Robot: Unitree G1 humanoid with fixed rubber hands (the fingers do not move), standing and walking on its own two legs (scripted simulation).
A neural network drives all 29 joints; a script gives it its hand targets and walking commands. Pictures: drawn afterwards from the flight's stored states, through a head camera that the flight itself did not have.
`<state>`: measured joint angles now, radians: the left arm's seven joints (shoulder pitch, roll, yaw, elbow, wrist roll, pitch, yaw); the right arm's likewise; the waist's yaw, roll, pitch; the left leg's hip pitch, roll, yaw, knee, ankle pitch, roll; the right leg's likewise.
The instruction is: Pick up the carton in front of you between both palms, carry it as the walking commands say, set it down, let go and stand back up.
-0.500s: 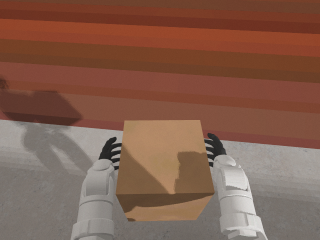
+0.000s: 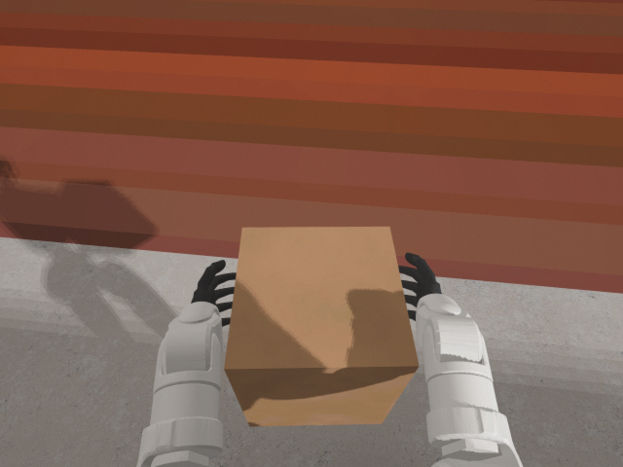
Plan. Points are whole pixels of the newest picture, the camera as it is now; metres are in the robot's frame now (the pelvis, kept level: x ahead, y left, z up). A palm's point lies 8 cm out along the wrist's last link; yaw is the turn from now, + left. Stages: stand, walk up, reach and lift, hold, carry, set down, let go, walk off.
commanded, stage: hold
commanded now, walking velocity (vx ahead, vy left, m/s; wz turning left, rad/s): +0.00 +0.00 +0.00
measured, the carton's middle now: (316, 331) +0.30 +0.00 -0.02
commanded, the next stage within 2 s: carry in 0.96 s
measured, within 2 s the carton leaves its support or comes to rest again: neither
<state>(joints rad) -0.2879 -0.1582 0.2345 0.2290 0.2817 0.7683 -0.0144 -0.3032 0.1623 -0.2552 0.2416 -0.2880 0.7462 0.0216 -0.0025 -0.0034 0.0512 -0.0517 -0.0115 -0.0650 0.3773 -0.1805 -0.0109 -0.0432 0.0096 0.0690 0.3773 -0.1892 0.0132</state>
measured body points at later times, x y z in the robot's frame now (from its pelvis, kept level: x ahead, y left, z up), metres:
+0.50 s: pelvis +0.01 +0.00 +0.00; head -0.03 +0.00 +0.45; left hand +0.31 +0.15 +0.04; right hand +0.31 -0.15 +0.04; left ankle +0.03 +0.13 -0.74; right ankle +0.02 -0.13 -0.74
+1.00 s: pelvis +0.01 +0.00 +0.00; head -0.03 +0.00 +0.45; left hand +0.31 +0.15 +0.04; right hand +0.31 -0.15 +0.04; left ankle +0.03 +0.13 -0.74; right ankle +0.02 -0.13 -0.74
